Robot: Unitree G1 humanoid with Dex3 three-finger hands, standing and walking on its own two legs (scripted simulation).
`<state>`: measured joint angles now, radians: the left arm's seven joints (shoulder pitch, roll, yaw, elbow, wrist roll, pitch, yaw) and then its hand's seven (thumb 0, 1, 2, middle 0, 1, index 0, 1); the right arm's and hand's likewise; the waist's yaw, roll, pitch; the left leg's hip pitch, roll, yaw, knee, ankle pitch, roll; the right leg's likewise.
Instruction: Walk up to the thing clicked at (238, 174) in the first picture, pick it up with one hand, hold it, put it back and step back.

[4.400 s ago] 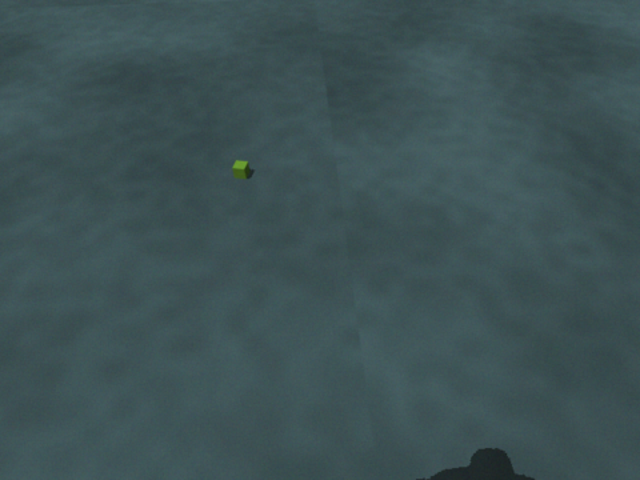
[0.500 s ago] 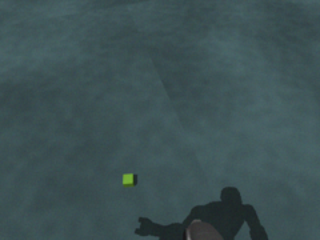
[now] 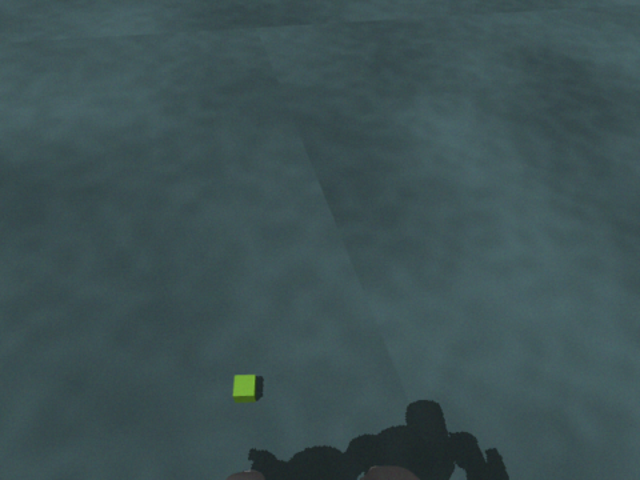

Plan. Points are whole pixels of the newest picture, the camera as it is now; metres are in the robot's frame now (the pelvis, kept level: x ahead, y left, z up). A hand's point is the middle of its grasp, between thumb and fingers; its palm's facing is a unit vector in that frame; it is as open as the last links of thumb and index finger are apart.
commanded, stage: walk up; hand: left
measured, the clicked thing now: (245, 388) +0.46 +0.19 -0.72
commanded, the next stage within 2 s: none
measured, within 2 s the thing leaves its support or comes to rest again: neither
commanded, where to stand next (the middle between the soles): +0.03 -0.04 m, yaw +2 degrees
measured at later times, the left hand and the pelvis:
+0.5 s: hand out of the picture +0.09 +0.23 -0.14, palm faces -0.01 -0.94 -0.34, open 7.4 cm; pelvis +0.01 -0.03 +0.01, yaw +0 degrees
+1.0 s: hand out of the picture +0.11 +0.23 -0.14, palm faces +0.00 -0.95 -0.32, open 7.4 cm; pelvis +0.02 -0.02 +0.02, yaw +1 degrees
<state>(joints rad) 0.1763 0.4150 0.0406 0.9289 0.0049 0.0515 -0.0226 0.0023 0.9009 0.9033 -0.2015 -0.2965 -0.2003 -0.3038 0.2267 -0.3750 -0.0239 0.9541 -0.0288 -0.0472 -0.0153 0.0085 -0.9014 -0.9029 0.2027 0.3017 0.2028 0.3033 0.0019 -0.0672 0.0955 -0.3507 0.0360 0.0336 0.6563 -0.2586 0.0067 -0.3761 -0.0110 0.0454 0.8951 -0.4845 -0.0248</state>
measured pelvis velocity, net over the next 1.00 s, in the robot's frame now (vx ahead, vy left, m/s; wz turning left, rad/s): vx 0.02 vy -0.02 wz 0.01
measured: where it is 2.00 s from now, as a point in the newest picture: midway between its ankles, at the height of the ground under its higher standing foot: outside the picture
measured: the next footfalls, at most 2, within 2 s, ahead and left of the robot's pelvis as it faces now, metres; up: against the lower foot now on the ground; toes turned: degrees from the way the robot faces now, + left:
right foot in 0.14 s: +0.02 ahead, -0.17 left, +0.00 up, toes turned -1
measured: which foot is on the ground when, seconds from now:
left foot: down 0.00-1.00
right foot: up 0.00-0.12, down 0.14-1.00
